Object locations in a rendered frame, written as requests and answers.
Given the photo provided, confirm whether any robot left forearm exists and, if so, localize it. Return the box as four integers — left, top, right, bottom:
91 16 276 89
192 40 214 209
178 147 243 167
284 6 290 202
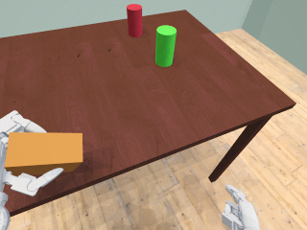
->
0 192 11 230

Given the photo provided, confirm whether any right robot hand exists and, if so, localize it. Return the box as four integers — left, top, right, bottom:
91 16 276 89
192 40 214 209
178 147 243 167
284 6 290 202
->
222 184 261 230

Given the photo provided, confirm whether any sponge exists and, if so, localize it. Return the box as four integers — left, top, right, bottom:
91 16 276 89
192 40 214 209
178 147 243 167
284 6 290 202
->
5 132 83 177

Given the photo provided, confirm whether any table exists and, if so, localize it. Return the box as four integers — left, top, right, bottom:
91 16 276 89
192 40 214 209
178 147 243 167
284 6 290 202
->
0 10 296 217

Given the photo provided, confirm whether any left robot hand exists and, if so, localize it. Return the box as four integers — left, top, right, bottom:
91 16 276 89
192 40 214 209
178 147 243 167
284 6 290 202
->
0 110 63 196

